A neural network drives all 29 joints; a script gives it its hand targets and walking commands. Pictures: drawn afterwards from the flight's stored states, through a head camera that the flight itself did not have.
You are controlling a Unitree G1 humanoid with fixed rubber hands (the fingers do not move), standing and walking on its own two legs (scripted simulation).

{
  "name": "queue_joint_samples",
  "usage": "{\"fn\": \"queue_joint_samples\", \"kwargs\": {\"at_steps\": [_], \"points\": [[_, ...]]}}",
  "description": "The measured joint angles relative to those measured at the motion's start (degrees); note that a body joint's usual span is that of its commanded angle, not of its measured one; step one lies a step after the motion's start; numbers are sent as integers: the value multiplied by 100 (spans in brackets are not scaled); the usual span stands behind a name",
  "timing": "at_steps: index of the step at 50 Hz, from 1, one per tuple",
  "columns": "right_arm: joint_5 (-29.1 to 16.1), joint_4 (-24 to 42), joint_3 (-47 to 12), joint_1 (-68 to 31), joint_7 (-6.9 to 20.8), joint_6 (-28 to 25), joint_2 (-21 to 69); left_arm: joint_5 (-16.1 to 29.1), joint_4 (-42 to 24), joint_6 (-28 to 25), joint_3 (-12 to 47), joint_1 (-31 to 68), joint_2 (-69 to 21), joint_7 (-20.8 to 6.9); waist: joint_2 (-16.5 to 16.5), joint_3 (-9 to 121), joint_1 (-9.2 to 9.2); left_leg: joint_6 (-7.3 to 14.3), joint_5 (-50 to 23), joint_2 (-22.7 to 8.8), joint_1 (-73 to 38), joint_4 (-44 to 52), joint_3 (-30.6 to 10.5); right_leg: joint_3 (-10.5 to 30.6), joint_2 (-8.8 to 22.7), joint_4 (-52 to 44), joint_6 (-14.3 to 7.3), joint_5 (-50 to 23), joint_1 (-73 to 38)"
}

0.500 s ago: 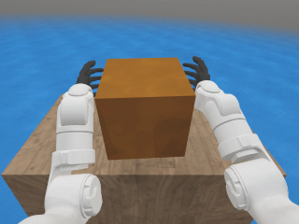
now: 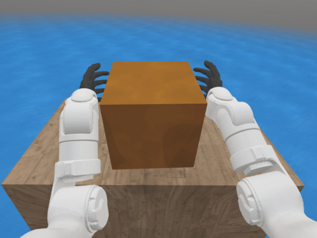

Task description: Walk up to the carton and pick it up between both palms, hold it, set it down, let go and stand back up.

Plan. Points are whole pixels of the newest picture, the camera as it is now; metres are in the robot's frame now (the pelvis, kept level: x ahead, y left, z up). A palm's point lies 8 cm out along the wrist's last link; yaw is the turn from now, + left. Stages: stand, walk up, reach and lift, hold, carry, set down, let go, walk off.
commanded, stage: hold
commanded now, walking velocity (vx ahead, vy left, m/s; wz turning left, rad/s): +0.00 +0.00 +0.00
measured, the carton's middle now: (152, 112) +0.38 +0.02 +0.21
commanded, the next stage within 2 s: none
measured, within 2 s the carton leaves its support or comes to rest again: neither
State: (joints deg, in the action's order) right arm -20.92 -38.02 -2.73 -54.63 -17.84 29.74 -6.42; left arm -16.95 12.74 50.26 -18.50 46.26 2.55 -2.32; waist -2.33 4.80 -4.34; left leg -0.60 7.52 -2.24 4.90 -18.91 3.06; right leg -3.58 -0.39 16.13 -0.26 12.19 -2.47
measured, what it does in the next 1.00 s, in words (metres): stands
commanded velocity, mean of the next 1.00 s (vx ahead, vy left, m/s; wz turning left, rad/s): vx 0.00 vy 0.00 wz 0.00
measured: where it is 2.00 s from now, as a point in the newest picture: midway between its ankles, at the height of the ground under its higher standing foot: outside the picture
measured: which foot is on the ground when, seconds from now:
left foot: down 0.00-1.00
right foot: down 0.00-1.00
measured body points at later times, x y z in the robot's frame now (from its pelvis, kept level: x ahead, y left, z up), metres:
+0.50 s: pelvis +0.00 +0.00 +0.00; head -0.08 +0.02 +0.44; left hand +0.38 +0.17 +0.26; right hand +0.39 -0.13 +0.27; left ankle +0.04 +0.12 -0.75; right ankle -0.03 -0.11 -0.75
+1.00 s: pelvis +0.00 +0.00 +0.00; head -0.07 +0.02 +0.44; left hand +0.38 +0.17 +0.26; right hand +0.39 -0.13 +0.27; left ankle +0.04 +0.12 -0.75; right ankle -0.03 -0.11 -0.75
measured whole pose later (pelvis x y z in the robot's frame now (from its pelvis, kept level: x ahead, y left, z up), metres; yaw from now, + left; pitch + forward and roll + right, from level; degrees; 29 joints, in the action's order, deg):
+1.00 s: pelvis +0.00 +0.00 +0.00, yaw +0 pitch -6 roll -1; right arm -20.2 -39.2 -2.2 -54.9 -17.3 28.7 -6.2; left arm -16.8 14.1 48.7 -18.4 46.9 2.7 -2.0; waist -2.5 4.2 -4.0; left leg -0.7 7.4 -2.4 5.2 -19.0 2.9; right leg -3.5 -0.6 15.9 -0.4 11.9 -2.3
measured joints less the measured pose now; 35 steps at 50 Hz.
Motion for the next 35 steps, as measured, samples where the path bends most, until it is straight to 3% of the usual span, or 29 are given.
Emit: {"fn": "queue_joint_samples", "kwargs": {"at_steps": [35], "points": [[100, -71, 77, -31, 36, -103, 27, 12, 156, -167, 7, 99, 38, 6, 0, -52, 28, -6, -40, -12, 43, 6, -17, -4, -17, 12, -13, -26, 49]]}}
